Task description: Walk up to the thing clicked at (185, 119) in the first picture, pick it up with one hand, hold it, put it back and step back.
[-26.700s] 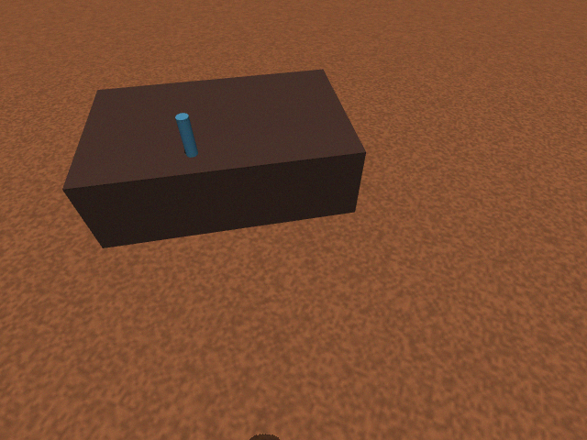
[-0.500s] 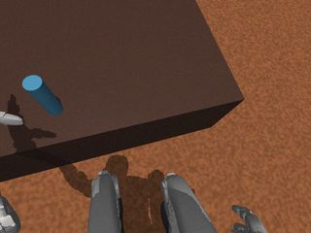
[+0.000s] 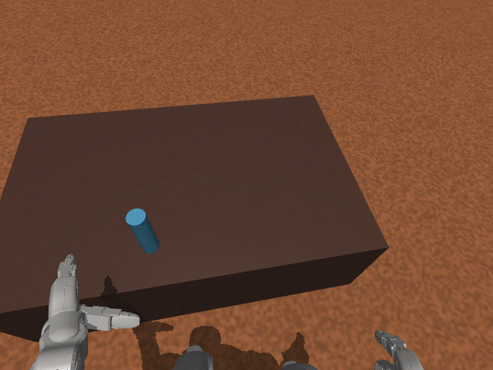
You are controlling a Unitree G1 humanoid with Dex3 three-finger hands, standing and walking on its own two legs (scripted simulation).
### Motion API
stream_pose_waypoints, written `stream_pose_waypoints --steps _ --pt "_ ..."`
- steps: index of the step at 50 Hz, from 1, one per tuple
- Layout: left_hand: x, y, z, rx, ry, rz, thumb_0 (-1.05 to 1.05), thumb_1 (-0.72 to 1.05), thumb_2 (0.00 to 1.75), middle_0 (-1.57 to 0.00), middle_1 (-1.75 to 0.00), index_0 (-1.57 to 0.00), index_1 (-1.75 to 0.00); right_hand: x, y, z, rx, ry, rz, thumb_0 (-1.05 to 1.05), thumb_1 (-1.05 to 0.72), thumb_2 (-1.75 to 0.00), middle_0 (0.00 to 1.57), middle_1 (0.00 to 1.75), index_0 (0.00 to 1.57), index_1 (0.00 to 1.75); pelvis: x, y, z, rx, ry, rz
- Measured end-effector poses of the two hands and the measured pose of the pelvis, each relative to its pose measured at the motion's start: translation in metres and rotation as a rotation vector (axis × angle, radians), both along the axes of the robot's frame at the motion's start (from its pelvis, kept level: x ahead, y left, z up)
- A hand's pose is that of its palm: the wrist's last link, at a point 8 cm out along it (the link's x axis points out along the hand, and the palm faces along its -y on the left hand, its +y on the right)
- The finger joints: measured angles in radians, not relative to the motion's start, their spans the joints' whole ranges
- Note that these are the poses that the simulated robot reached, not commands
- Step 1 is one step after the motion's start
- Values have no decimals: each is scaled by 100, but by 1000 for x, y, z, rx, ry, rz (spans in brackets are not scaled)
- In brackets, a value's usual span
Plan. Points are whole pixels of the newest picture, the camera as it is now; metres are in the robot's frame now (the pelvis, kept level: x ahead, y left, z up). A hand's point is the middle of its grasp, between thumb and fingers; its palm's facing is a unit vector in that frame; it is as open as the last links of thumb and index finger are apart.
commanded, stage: home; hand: left
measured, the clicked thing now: (144, 232) +0.49 +0.25 -0.27
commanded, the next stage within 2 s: none
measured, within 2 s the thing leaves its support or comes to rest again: neither
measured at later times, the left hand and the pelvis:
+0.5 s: hand (136, 360) +0.17 +0.17 -0.05, palm faces +0.16 -0.94 -0.28, open 17.4 cm; pelvis +0.00 -0.02 +0.01, yaw +2 degrees
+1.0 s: hand out of the picture +0.12 +0.22 -0.08, palm faces -0.01 -0.91 -0.41, open 17.6 cm; pelvis +0.02 -0.02 +0.04, yaw +1 degrees
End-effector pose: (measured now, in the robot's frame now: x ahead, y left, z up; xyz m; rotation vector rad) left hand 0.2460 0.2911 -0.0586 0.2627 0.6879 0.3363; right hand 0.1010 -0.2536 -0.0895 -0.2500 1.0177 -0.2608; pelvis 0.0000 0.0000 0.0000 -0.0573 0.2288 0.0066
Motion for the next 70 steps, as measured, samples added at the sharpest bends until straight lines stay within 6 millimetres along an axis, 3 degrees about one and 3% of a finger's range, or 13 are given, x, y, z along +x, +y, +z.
stream_pose_waypoints --steps 13,17,22,35,39,48,54,70 --pt "-83 -68 36 -74 -9 -79 -1 -53 6 -5 -6 -6 -5 63 22 25 64 -234 65 1 -90 -90 20 30 20 30 8 -7 15 29 -92 4" --pt "-102 -77 36 -93 5 -66 -1 -54 6 -6 -6 -6 -5 76 20 32 55 -277 98 1 -90 -90 20 30 20 30 6 -13 15 35 -107 12" --pt "-106 -77 38 -76 -2 -54 -1 -53 6 -6 -6 -6 -5 80 11 37 26 -305 124 1 -90 -90 20 30 20 30 2 -21 13 38 -114 23" --pt "-95 -91 41 -68 -1 -92 -1 -54 6 -5 -6 -6 -5 51 -14 25 11 -265 63 1 -90 -91 20 30 20 30 6 -29 11 43 -112 15" --pt "-98 -82 20 -19 102 -186 -1 -56 5 -5 -6 -6 -5 38 -22 12 7 -113 134 1 -90 -91 20 30 20 30 7 -30 17 63 -164 16" --pt "-130 -37 13 25 297 -136 -1 -58 3 -5 -5 -6 -4 5 -46 10 25 57 92 1 -90 -90 20 30 20 30 17 -25 36 71 -233 17" --pt "-155 -15 14 43 381 -78 -1 -56 4 -5 -5 -6 -5 -12 -47 12 23 128 75 1 -90 -91 20 30 20 30 13 -20 45 68 -264 20" --pt "-216 -3 5 -18 537 -20 -1 -57 4 -5 -5 -5 -5 -40 -32 17 36 194 73 0 -90 -90 20 30 20 30 -8 -8 57 59 -306 25"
